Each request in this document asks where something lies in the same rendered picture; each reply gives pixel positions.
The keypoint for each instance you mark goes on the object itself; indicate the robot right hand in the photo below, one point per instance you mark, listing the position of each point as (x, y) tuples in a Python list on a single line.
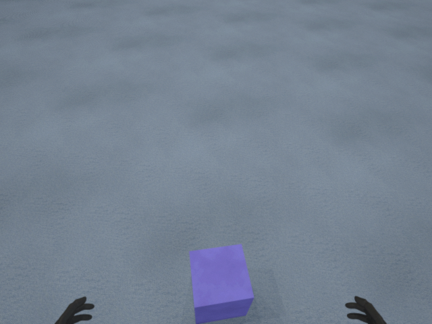
[(361, 304)]

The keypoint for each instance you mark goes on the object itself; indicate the robot left hand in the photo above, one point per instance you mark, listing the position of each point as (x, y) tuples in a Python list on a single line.
[(75, 307)]

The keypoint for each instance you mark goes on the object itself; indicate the carton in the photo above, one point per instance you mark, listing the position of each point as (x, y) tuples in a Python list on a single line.
[(220, 283)]

